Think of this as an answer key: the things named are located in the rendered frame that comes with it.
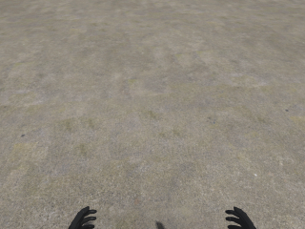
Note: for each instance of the right robot hand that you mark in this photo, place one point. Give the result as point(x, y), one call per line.
point(244, 221)

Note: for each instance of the left robot hand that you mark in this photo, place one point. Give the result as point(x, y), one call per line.
point(80, 219)

